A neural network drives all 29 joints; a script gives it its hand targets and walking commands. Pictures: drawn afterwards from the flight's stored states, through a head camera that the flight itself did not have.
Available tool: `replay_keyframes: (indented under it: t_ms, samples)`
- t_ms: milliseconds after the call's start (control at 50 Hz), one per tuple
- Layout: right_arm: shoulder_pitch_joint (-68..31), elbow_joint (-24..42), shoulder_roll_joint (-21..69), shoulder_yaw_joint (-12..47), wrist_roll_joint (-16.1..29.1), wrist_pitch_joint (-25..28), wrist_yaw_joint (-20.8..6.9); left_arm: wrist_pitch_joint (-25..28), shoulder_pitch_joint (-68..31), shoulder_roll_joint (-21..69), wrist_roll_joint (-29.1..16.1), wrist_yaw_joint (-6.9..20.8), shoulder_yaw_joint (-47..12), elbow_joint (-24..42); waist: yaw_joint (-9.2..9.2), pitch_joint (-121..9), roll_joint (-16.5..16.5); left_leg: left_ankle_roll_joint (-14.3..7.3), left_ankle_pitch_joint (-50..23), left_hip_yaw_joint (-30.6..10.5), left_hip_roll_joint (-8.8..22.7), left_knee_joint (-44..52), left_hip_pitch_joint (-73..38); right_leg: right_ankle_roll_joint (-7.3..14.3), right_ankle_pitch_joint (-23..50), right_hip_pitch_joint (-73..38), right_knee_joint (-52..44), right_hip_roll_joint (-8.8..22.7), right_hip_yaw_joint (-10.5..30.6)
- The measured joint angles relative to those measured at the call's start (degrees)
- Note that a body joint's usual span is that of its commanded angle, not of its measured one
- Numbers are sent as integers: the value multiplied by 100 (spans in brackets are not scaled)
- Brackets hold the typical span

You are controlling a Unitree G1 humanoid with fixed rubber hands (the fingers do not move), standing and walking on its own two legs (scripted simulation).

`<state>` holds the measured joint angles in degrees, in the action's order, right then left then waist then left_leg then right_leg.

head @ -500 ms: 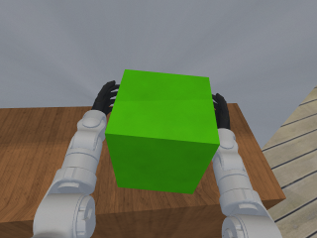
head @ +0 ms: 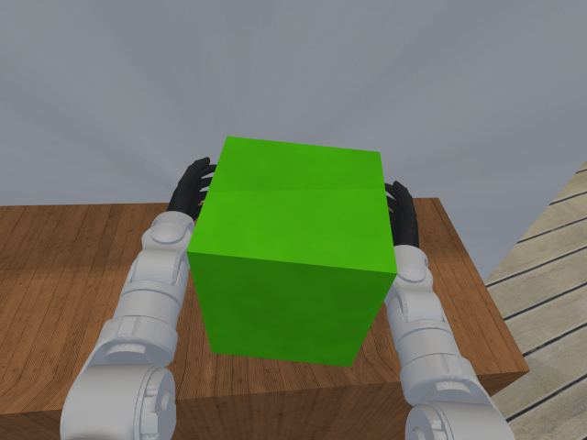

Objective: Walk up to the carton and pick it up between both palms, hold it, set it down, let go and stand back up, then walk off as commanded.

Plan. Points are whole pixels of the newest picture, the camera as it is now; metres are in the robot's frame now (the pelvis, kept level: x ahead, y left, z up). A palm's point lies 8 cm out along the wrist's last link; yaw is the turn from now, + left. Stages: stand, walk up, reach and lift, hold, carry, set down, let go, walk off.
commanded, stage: reach and lift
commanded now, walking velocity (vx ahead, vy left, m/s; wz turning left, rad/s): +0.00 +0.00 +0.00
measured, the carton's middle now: (291, 257) +0.38 +0.00 +0.06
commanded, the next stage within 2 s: none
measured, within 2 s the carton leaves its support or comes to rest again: leaves its support in 0.24 s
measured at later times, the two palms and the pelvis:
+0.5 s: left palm (177, 196) +0.40 +0.15 +0.15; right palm (407, 232) +0.37 -0.15 +0.13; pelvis +0.00 +0.00 +0.00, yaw +0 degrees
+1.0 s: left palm (167, 196) +0.38 +0.15 +0.17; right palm (411, 220) +0.37 -0.15 +0.15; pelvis -0.01 +0.00 +0.00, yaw +0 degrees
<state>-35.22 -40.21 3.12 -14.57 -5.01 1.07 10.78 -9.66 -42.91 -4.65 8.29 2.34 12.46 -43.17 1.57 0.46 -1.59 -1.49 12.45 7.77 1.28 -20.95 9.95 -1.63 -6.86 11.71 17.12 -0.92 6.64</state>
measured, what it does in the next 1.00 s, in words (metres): stands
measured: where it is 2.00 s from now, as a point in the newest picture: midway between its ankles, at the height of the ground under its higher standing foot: outside the picture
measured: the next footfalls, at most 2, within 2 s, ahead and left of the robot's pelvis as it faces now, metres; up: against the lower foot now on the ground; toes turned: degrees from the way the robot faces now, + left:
none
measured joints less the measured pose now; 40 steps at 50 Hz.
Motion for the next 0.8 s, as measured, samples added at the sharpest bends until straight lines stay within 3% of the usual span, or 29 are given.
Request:
replay_keyframes:
  t_ms: [220,500,660,800]
  samples:
    - [1,-103,23,0,-1,163,44,68,23,13,-1,-70,-1,-1,0,-78,0,0,0,0,0,0,0,0,0,-2,-5,0,0]
    - [-78,-619,14,-53,0,960,106,449,24,14,0,-92,-1,-5,0,-290,0,16,0,-1,3,3,-152,0,3,-164,-29,-1,-1]
    - [-135,-716,5,-54,54,806,91,241,23,13,0,-143,0,-5,0,-125,-8,15,-35,0,3,10,-290,0,46,-305,-43,-1,-1]
    - [-188,-561,-6,-55,265,342,10,-143,21,13,0,-239,-44,100,0,-250,-8,22,-46,-1,5,11,-291,-1,53,-305,-43,-2,-1]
